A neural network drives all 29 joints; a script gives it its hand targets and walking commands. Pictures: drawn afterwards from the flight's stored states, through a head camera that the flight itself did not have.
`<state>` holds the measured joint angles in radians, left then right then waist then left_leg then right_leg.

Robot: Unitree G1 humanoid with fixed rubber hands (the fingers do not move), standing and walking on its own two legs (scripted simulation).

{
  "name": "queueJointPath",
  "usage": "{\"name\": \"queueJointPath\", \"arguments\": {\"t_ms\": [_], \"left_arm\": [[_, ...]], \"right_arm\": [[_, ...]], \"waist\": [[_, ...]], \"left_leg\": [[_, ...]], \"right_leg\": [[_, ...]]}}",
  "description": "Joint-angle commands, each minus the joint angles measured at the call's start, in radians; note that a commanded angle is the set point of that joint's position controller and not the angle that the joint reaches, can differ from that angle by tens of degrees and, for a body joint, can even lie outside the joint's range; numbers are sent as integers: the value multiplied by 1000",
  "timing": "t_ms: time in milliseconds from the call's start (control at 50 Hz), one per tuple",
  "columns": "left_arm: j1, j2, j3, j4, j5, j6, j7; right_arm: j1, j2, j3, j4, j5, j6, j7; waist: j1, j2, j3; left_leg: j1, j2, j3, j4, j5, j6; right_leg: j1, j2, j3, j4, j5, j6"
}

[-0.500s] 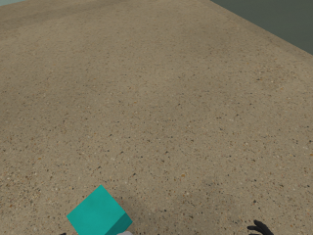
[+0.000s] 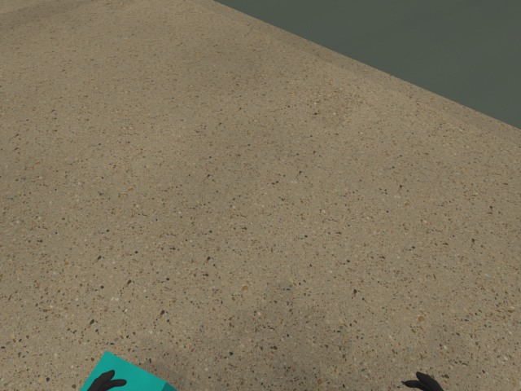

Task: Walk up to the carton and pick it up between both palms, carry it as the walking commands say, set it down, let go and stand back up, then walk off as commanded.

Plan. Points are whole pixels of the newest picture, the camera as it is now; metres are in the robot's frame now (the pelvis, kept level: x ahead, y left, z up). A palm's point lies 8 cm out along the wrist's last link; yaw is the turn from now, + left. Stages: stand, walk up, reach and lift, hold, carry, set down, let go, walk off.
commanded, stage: walk off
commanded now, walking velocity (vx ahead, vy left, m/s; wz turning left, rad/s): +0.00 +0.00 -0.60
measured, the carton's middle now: out of the picture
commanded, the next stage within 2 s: none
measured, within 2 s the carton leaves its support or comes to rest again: neither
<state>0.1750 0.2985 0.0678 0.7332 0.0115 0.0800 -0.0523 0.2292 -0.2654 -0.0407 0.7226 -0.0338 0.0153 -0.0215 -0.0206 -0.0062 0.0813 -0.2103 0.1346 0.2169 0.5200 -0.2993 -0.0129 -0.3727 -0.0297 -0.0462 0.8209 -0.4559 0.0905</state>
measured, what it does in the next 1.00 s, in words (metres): steps on the spot, turning right: right foot, then left foot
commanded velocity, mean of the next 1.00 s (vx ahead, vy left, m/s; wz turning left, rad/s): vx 0.00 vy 0.00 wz -0.60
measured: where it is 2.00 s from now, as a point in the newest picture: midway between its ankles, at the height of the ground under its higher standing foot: outside the picture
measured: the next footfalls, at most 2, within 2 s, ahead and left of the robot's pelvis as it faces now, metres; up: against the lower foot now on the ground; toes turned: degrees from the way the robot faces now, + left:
right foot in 0.08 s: +0.03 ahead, -0.12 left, +0.00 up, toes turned -8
left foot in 0.54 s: +0.08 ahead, +0.10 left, +0.00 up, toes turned -17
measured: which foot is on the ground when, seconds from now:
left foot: down 0.00-0.08, up 0.10-0.52, down 0.54-0.96, up 0.98-1.00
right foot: up 0.00-0.06, down 0.08-0.54, up 0.56-0.94, down 0.96-1.00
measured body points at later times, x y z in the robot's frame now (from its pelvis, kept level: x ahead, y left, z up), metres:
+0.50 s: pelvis +0.00 -0.01 +0.00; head +0.04 -0.02 +0.45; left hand +0.16 +0.24 -0.12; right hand +0.09 -0.31 -0.10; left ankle +0.04 +0.12 -0.72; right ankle -0.01 -0.12 -0.74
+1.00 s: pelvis -0.02 -0.02 -0.01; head +0.00 -0.05 +0.44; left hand +0.27 +0.10 -0.10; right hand -0.13 -0.30 -0.14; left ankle +0.04 +0.11 -0.72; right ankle -0.08 -0.10 -0.74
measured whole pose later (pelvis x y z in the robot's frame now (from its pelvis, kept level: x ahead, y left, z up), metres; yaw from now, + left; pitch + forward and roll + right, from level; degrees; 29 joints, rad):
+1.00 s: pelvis -0.02 -0.02 -0.01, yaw -36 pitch +1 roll +0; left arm 0.13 0.28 0.06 0.69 0.02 0.04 -0.04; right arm 0.27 -0.32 -0.07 0.72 -0.02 0.05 -0.01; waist -0.04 0.05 0.07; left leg -0.35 0.18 0.18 0.81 -0.49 -0.07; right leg -0.29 0.01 -0.07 0.59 -0.31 -0.03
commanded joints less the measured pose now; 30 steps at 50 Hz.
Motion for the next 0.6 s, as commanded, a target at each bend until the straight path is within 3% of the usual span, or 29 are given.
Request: {"name": "queueJointPath", "arguments": {"t_ms": [0, 20, 40, 60, 80, 100, 120, 140, 160, 180, 240, 320, 400, 460, 500, 520, 540, 560, 580], "left_arm": [[-30, 44, 5, -90, -2, -18, 0], [-4, 47, 8, -82, 6, -24, 4], [49, 71, 20, -63, 20, -35, 14], [115, 154, 39, -53, 38, -50, 26], [148, 312, 69, -72, 6, -58, 31], [219, 253, 66, -43, -4, -60, 33], [174, 206, 47, -40, 1, -58, 41], [88, 168, 35, -52, 6, -53, 49], [30, 152, 27, -68, -1, -51, 59], [9, 139, 23, -76, -3, -49, 62], [39, 152, 26, -72, 1, -56, 55], [88, 174, 35, -60, 10, -55, 51], [94, 183, 41, -58, 15, -51, 42], [64, 183, 45, -64, 15, -46, 35], [38, 163, 38, -69, 2, -47, 37], [55, 127, 30, -69, -5, -52, 42], [87, 42, 15, -86, -15, -56, 47], [77, 94, 29, -95, 14, -48, 54], [61, 139, 45, -84, 31, -38, 47]], "right_arm": [[48, -202, -62, -29, 6, -3, 6], [41, -199, -61, -30, 13, -2, 8], [47, -186, -57, -31, 20, 1, 12], [77, -149, -48, -40, 23, 6, 17], [22, -67, -24, -124, 9, 20, 16], [-53, -128, -35, -116, 4, 39, 5], [-52, -111, -33, -109, 18, 45, 7], [-28, -115, -34, -88, 25, 39, 9], [-19, -126, -40, -80, 17, 36, 12], [16, -134, -43, -60, 7, 36, 15], [12, -117, -42, -63, 9, 41, 20], [-50, -95, -33, -90, 14, 48, 14], [-81, -82, -27, -108, 22, 41, 8], [-52, -78, -25, -108, 30, 27, -1], [16, -79, -26, -87, 28, 13, -14], [56, -126, -37, -78, 15, 1, -23], [59, -224, -53, -95, 2, -4, -24], [24, -262, -61, -105, 10, 5, -15], [18, -193, -43, -104, 13, 2, -6]], "waist": [[-20, 247, -120], [5, 214, -123], [36, 134, -136], [62, -65, -169], [84, -363, -156], [136, -174, -184], [98, -169, -141], [57, -148, -95], [34, -164, -86], [23, -169, -103], [26, -121, -130], [55, -143, -95], [60, -155, -104], [38, -167, -122], [-7, -135, -134], [-18, -69, -154], [-10, 197, -176], [-4, 248, -122], [1, 155, -76]], "left_leg": [[123, 218, -113, -56, 572, 117], [84, 215, -89, -4, 520, 85], [1, 209, -57, 87, 440, 30], [-198, 147, 0, 296, 190, -33], [-442, -22, -11, 463, -390, -93], [-411, -8, -170, 592, -380, -86], [-420, -4, -196, 623, -306, -84], [-398, 13, -207, 588, -214, -85], [-382, 11, -206, 568, -148, -87], [-346, -3, -190, 585, -102, -94], [-327, -31, -193, 565, -74, -102], [-339, -62, -202, 428, -101, -95], [-239, -106, -209, 287, -125, -75], [-122, -139, -207, 152, -116, -58], [34, -139, -201, -96, 13, -49], [173, -32, -269, -186, 59, -30], [294, 268, -533, -267, 66, 33], [91, 392, -607, -267, 206, 153], [23, 337, -537, -264, 239, 175]], "right_leg": [[36, 25, -69, -155, 29, -30], [107, 30, -68, -265, 106, -47], [228, 28, -41, -404, 248, -59], [409, -128, 175, -510, 392, -85], [411, -427, 536, -505, 789, -245], [395, -407, 455, -459, 895, -317], [350, -349, 374, -449, 829, -311], [295, -267, 302, -466, 734, -273], [272, -212, 264, -471, 695, -243], [255, -181, 233, -462, 744, -242], [236, -168, 252, -463, 685, -247], [226, -170, 346, -491, 492, -270], [183, -160, 403, -460, 485, -273], [152, -149, 455, -424, 601, -250], [97, -110, 460, -362, 558, -187], [-2, -58, 425, -308, 405, -130], [-189, 76, 265, -68, 74, -69], [-201, 114, 135, 126, -158, -48], [-170, 66, 164, 243, -124, -46]]}}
